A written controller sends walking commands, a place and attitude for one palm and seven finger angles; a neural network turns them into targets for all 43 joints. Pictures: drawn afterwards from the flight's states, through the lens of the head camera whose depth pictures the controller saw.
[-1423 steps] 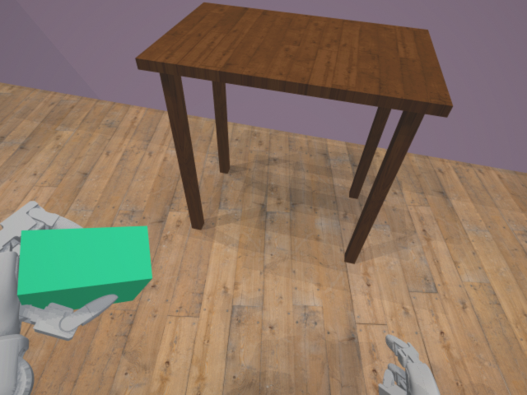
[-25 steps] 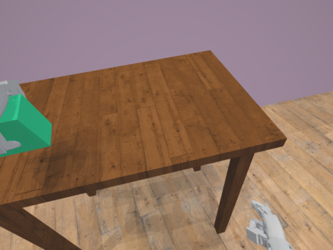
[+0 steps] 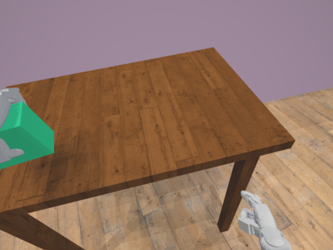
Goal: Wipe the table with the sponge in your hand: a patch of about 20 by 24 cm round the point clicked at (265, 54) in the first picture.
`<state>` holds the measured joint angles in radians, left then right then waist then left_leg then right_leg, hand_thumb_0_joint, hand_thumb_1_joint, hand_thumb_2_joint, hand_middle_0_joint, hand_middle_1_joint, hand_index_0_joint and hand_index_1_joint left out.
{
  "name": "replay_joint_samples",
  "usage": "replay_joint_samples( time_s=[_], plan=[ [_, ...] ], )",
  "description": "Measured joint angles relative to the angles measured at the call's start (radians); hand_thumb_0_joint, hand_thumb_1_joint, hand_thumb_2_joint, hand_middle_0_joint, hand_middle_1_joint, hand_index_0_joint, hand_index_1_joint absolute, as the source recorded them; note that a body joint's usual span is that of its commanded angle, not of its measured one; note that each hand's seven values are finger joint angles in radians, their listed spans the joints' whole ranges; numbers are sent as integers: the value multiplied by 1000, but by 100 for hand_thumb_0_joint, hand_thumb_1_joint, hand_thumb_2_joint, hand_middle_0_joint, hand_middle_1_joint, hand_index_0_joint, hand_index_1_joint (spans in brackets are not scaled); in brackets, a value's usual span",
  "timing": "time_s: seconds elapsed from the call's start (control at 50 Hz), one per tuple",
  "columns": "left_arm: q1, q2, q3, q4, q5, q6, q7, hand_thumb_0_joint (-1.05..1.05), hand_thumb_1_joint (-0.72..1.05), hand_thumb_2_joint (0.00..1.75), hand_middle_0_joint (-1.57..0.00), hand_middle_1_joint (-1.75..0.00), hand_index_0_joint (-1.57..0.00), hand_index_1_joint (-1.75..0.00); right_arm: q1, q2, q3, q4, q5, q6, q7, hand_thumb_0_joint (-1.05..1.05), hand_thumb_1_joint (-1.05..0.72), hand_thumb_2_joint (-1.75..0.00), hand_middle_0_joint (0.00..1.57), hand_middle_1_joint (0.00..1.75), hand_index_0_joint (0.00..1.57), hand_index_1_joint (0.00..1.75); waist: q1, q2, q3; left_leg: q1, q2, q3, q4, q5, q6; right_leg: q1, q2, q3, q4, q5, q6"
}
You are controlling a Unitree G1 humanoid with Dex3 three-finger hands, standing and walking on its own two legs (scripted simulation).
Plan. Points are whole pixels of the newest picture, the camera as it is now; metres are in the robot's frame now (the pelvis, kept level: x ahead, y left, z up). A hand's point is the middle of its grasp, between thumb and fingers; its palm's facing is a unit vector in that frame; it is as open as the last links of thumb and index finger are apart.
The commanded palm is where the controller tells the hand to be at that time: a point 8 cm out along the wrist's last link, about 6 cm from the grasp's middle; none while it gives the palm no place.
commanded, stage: move the sponge above the wiping area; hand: left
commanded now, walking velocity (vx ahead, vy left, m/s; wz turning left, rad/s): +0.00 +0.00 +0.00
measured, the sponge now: (16, 141) +0.24 +0.37 +0.17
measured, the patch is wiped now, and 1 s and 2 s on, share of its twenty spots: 0.05 0.05 0.05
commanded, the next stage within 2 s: lower the sponge onto the table in 0.46 s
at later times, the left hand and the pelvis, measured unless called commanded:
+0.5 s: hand (12, 142) +0.22 +0.35 +0.19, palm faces +0.05 +0.00 -1.00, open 9.9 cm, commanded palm +0.18 +0.34 +0.26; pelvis +0.00 -0.01 +0.00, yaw +1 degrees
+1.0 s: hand (26, 157) +0.21 +0.33 +0.16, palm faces -0.07 -0.02 -1.00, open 9.9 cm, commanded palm +0.18 +0.34 +0.25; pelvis -0.01 -0.01 +0.00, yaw +1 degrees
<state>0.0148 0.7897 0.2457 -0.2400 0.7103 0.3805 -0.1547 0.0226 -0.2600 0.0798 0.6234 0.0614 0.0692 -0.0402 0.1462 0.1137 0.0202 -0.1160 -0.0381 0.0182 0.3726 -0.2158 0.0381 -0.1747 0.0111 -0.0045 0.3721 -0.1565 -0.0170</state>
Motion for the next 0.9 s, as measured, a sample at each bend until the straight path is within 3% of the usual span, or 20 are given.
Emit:
replay_joint_samples(
  time_s=[0.06, 0.1, 0.16, 0.22, 0.26, 0.36, 0.44, 0.5, 0.56, 0.6, 0.66, 0.72, 0.8, 0.9],
  plan=[
    [64, -31, -36, -10, 2, 45, -57, 0, -49, 105, -75, -136, -75, -136, 8, -31, -7, -9, 4, -3, -8, 1, -90, -90, 20, 30, 20, 30, -1, 4, 7, -19, -5, -10, 9, 0, 4, -15, -6, -10, 8, -4, 3],
    [91, -58, -95, -40, 12, 36, -94, 0, -49, 105, -75, -136, -76, -136, 22, -49, -14, -8, -4, -16, -22, 1, -90, -90, 20, 30, 20, 30, 9, 3, 12, -23, -10, -18, 17, -3, 7, -16, -11, -18, 17, -10, 4],
    [110, -70, -163, -118, 54, -44, -99, 0, -49, 105, -75, -136, -75, -136, 43, -56, -22, 3, -19, -41, -51, 1, -90, -90, 20, 30, 20, 30, 30, -6, 26, -4, -15, -31, 20, -7, 9, 6, -16, -30, 23, -22, 2],
    [91, -37, -177, -173, 65, -148, -49, 0, -48, 106, -75, -136, -76, -136, 51, -35, -23, 23, -31, -62, -64, 2, -90, -90, 20, 30, 20, 30, 46, -18, 30, 25, -11, -35, 18, -14, 4, 36, -12, -34, 19, -29, -4],
    [46, -14, -168, -152, 63, -172, -11, 0, -49, 106, -75, -136, -76, -136, 42, -16, -21, 37, -23, -60, -58, 2, -90, -90, 20, 30, 20, 30, 48, -22, 28, 41, -5, -34, 10, -13, -2, 52, -6, -33, 8, -25, -9],
    [-69, 4, -81, -8, 30, -74, 30, 0, -49, 106, -75, -135, -76, -136, 3, 10, -8, 46, -9, -31, -26, 1, -90, -90, 20, 30, 20, 30, 27, -15, 13, 39, 8, -18, -6, -4, -12, 44, 8, -16, -10, -7, -14],
    [-30, 15, -16, 28, 21, 25, -26, 0, -49, 106, -75, -136, -76, -136, -4, -5, -2, 12, -4, -9, -9, 1, -90, -90, 20, 30, 20, 30, -6, -1, 3, 10, 8, -11, -1, -1, -12, 10, 8, -11, 3, -6, -13],
    [50, 1, -28, 8, 15, 47, -90, 0, -49, 106, -75, -136, -75, -136, 6, -33, -5, -6, 1, -7, -12, 1, -90, -90, 20, 30, 20, 30, -15, 10, 2, -12, 6, -13, 12, -3, -9, -12, 5, -12, 18, -10, -10],
    [115, -9, -75, -24, 11, -2, -151, 0, -49, 106, -75, -136, -75, -136, 26, -56, -10, -8, -7, -16, -31, 1, -90, -90, 20, 30, 20, 30, -10, 7, 12, -24, 2, -21, 28, -8, -7, -22, 1, -21, 37, -20, -10],
    [133, 0, -102, -54, 14, -75, -156, 0, -49, 106, -75, -136, -75, -136, 48, -60, -13, -4, -18, -31, -52, 1, -90, -90, 20, 30, 20, 30, 4, -5, 23, -18, 2, -27, 37, -12, -8, -14, 0, -27, 45, -27, -13],
    [124, 28, -94, -80, 18, -201, -110, 0, -49, 106, -75, -135, -76, -136, 78, -48, -19, 10, -23, -57, -74, 1, -90, -90, 20, 30, 20, 30, 27, -23, 39, 5, 7, -38, 41, -17, -13, 18, 6, -38, 37, -29, -20],
    [79, 49, -62, -56, 12, -258, -35, 0, -49, 107, -75, -135, -76, -135, 85, -27, -30, 28, -20, -66, -75, 2, -90, -90, 20, 30, 20, 30, 40, -26, 46, 24, 19, -37, 43, -23, -21, 45, 18, -36, 17, -20, -25],
    [-11, 35, -10, 53, -7, -202, 26, 0, -49, 107, -75, -135, -76, -135, 61, -15, -36, 56, -9, -56, -56, 1, -90, -90, 20, 30, 20, 30, 27, -13, 34, 24, 25, -29, 41, -20, -24, 46, 24, -29, 3, -7, -26],
    [-29, 7, -5, 131, 15, -57, -25, 0, -49, 107, -75, -136, -75, -136, 39, -31, -27, 46, -5, -41, -37, 1, -90, -90, 20, 30, 20, 30, -9, 8, 10, -4, 11, -21, 29, -4, -16, 5, 10, -21, 19, -5, -17]
  ],
)
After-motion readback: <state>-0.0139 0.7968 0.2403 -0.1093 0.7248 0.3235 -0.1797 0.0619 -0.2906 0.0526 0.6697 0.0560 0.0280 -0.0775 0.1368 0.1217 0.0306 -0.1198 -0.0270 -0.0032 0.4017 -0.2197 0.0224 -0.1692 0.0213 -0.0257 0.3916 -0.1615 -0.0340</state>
